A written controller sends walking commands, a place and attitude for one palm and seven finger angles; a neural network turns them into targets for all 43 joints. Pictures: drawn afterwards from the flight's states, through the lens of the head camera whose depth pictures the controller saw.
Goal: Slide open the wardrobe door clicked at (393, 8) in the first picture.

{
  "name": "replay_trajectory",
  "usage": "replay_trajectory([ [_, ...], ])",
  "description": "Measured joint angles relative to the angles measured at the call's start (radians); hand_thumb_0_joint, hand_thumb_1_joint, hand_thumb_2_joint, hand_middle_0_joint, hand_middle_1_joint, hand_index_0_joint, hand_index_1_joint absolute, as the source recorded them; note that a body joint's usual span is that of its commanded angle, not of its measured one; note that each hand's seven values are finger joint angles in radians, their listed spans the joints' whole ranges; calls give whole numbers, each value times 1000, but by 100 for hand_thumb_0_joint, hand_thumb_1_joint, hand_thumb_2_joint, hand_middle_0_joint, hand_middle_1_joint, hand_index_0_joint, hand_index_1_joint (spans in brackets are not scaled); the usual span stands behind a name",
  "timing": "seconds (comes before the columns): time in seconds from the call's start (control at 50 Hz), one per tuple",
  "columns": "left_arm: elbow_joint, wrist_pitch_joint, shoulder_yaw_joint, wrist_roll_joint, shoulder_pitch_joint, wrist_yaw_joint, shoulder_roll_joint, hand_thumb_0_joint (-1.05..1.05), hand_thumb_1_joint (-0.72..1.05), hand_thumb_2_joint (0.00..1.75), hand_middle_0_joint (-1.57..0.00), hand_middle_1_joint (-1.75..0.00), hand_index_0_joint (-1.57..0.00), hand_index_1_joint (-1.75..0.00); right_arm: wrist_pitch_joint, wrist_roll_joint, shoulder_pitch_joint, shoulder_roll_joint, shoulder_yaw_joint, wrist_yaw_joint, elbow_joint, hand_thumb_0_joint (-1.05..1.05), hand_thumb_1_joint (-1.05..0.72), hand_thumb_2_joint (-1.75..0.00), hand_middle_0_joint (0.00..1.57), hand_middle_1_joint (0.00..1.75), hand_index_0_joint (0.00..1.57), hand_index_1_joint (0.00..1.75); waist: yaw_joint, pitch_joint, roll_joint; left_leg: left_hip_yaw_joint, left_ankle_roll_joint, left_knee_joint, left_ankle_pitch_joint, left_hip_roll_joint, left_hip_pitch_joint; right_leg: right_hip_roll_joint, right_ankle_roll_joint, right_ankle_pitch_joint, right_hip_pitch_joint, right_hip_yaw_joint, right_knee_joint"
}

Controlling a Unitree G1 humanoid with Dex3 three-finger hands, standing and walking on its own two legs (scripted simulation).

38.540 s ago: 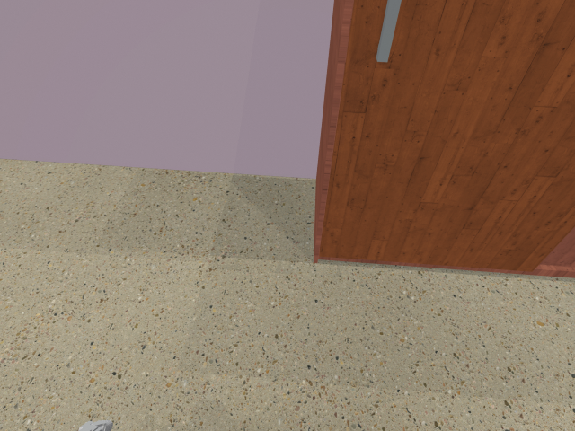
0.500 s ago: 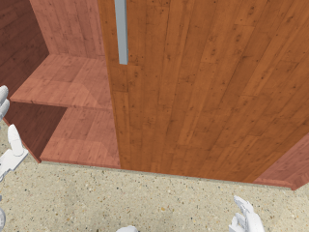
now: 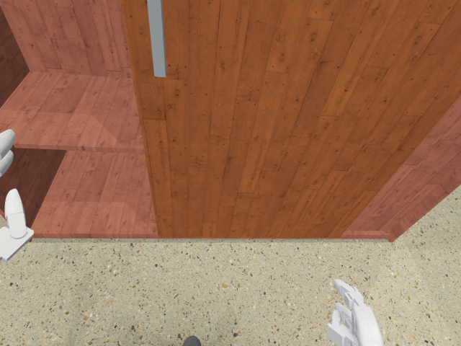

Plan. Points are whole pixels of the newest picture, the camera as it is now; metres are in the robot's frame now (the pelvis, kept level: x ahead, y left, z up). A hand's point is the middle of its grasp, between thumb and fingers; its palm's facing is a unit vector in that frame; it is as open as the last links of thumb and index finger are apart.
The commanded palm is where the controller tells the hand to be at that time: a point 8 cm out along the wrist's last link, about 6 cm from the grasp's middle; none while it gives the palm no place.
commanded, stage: stop stepping back and stand still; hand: left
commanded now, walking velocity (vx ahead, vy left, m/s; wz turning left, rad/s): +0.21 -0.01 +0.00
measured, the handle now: (157, 14) +0.65 +0.20 +0.25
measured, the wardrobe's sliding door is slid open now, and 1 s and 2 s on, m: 0.56 0.56 0.56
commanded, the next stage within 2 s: let the arm hang, fingers relaxed in 0.58 s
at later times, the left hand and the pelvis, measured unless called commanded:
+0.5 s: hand out of the picture +0.17 +0.30 +0.17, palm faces +0.38 -0.79 -0.48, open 7.4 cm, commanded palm +0.12 +0.33 +0.18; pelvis -0.03 +0.04 +0.00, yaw -1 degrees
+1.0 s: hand out of the picture +0.02 +0.19 -0.18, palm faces -0.06 -0.99 -0.15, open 7.3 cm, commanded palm none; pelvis -0.04 +0.02 -0.01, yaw +1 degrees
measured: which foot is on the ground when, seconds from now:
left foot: down 0.00-0.04, up 0.06-0.22, down 0.24-1.00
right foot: down 0.00-1.00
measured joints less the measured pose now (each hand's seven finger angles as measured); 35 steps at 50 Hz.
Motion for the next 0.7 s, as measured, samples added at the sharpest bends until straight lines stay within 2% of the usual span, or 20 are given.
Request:
replay_trajectory([
  [0.04, -44, 1, 21, -1, 64, 7, 24, 2, 89, 90, -21, -30, -21, -31, 0, 1, 25, -7, -1, 0, -19, 1, -90, -90, 20, 30, 20, 30, 4, -19, -24, 13, -30, 25, -74, -26, -31, -19, -14, 0, 61, -9, -146],
  [0.06, -56, -2, 25, 1, 81, 8, 24, 2, 89, 90, -21, -30, -21, -31, 3, 0, 26, -18, -3, -1, -17, 1, -90, -90, 20, 30, 20, 30, 17, -20, -25, 14, -52, 87, -153, -32, -65, -26, -21, 63, 58, -4, -177],
  [0.1, -52, -4, 15, 4, 93, 13, 8, 2, 89, 90, -21, -30, -21, -31, 18, -8, 30, -41, -10, -8, 24, 1, -90, -90, 20, 30, 20, 30, 49, -23, -17, -19, -78, 289, -256, -46, -104, -38, -28, 183, 40, 3, -155],
  [0.14, -6, 5, -8, 14, 72, 24, -23, 1, 89, 90, -21, -30, -22, -31, 31, 0, 56, -52, -12, -20, 75, 1, -90, -90, 20, 30, 20, 30, 72, -56, -23, -39, -82, 448, -308, -56, -92, -55, -17, 172, 35, 14, -130],
  [0.16, 32, 9, -21, 21, 46, 32, -44, 1, 89, 90, -21, -30, -22, -31, 33, 4, 73, -56, -12, -27, 96, 1, -90, -90, 20, 30, 20, 30, 77, -74, -25, -40, -78, 477, -323, -51, -66, -63, -3, 164, 36, 15, -127],
  [0.2, 114, 23, -43, 35, -34, 50, -87, 1, 89, 90, -21, -30, -21, -31, 27, 11, 102, -66, -12, -41, 127, 1, -90, -90, 20, 30, 20, 30, 71, -96, -24, -40, -62, 412, -340, -29, 22, -77, 18, 157, 34, 1, -112],
  [0.24, 168, 36, -60, 44, -110, 61, -128, 1, 89, 90, -21, -30, -21, -31, 12, 14, 119, -81, -16, -50, 138, 1, -90, -90, 20, 30, 20, 30, 46, -98, -5, -64, -40, 279, -340, -6, 107, -84, 37, 133, 13, -31, -62],
  [0.28, 181, 45, -52, 41, -137, 63, -141, 1, 89, 90, -21, -30, -21, -31, 3, 15, 96, -64, -13, -51, 152, 1, -90, -90, 20, 30, 20, 30, 31, -65, -35, -47, -20, 279, -326, -34, 113, -110, 38, 117, -4, -12, -10],
  [0.34, 121, 40, -31, 34, -86, 52, -113, 2, 90, 90, -21, -30, -21, -31, -32, -1, 82, -13, 2, -38, 130, 1, -90, -90, 20, 30, 20, 30, -3, -34, -55, -29, -12, 220, -282, -42, 143, -86, 32, 63, -53, 26, 103],
  [0.4, 39, 7, -20, 36, -17, 42, -60, 2, 90, 90, -21, -30, -21, -31, -60, -6, 96, 22, 26, -15, 104, 1, -90, -90, 20, 30, 20, 30, -18, -23, -43, -35, -14, 151, -240, -29, 165, -63, 30, 91, -42, 2, 26],
  [0.46, 8, -31, 6, 40, 33, 37, -9, 2, 89, 90, -21, -30, -21, -31, -57, -9, 106, 37, 44, -8, 83, 1, -90, -90, 20, 30, 20, 30, -11, -31, -37, -27, -18, 139, -235, -32, 160, -64, 19, 145, 14, -18, -124],
  [0.5, 40, -46, 19, 40, 34, 34, 2, 2, 89, 90, -21, -30, -21, -31, -46, -11, 97, 34, 46, -11, 82, 1, -89, -90, 20, 30, 20, 30, 1, -33, -28, -15, -17, 152, -243, -42, 149, -73, 9, 205, 32, -10, -169],
  [0.58, 147, -22, -4, 34, 0, 30, -40, 1, 89, 90, -21, -30, -21, -31, -21, -1, 72, 7, 37, -15, 106, 1, -89, -90, 20, 30, 20, 30, 20, -31, 17, -17, -17, 147, -246, -42, 159, -72, 8, 210, 36, -12, -164],
  [0.68, 176, 16, -60, 36, -20, 29, -115, 2, 89, 90, -21, -30, -21, -31, -16, 9, 49, -28, 23, -22, 111, 1, -90, -90, 20, 30, 20, 30, 45, -28, 21, -18, -22, 158, -258, -40, 168, -70, 5, 190, 43, -12, -147],
  [0.7, 220, 4, -88, 51, -47, 16, -117, 1, 90, 90, -21, -30, -21, -31, -30, 12, 38, -42, 12, -5, 127, 1, -90, -90, 20, 30, 20, 30, 47, -30, 24, -23, -24, 178, -258, -42, 152, -73, 5, 186, 31, -19, -130],
])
